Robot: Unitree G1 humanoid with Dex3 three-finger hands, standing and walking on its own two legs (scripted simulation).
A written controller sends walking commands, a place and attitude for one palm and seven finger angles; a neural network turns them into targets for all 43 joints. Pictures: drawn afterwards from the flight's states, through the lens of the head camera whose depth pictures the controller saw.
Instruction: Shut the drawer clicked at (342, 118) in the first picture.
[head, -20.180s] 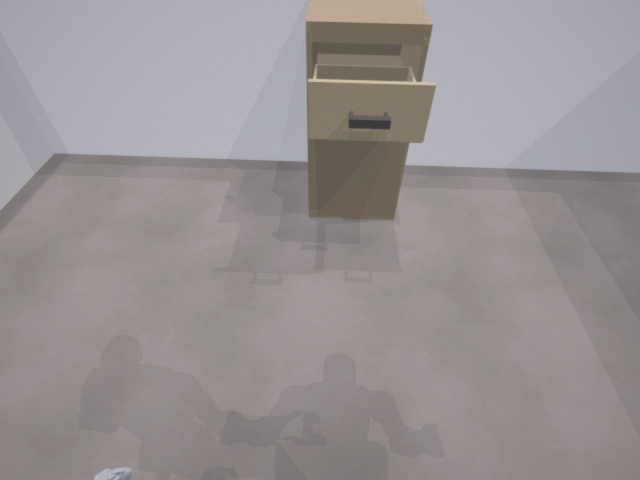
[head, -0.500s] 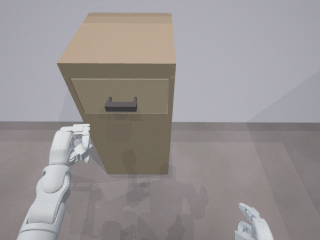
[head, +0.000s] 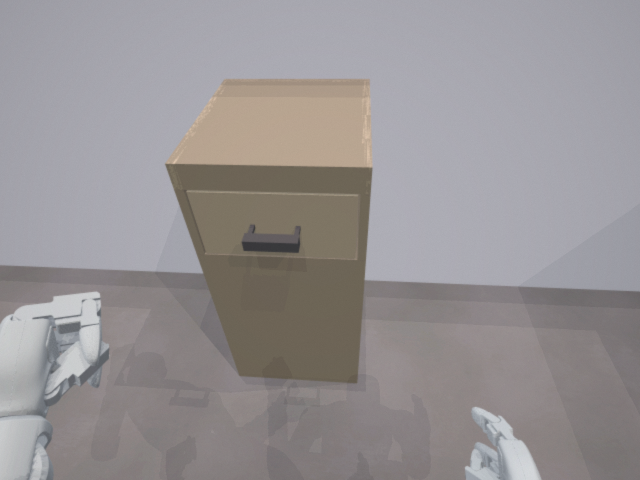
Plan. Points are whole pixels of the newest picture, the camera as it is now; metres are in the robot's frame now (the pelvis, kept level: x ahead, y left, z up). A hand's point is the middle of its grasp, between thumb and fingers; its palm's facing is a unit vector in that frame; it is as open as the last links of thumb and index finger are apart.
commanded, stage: draw the hand back to the body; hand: left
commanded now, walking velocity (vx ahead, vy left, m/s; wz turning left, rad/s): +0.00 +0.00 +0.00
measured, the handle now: (273, 236) +0.61 +0.18 -0.08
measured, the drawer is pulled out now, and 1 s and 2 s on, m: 0.00 0.00 0.00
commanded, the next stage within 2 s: step back with the hand held close in 0.20 s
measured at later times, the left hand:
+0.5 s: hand (105, 340) +0.19 +0.23 +0.17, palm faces +0.38 -0.82 -0.44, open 3.2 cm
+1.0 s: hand (52, 408) +0.13 +0.26 +0.15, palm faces +0.34 -0.80 -0.49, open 3.2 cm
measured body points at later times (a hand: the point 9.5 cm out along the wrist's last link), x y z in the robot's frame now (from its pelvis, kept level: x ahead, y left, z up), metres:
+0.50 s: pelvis -0.01 -0.01 +0.00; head -0.01 -0.03 +0.45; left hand +0.17 +0.27 +0.19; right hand +0.17 -0.25 -0.09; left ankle -0.02 +0.07 -0.74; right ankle -0.02 -0.09 -0.74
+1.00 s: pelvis -0.06 +0.02 -0.01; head -0.04 +0.01 +0.44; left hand +0.11 +0.30 +0.17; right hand +0.13 -0.22 -0.08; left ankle -0.02 +0.07 -0.74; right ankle -0.02 -0.09 -0.74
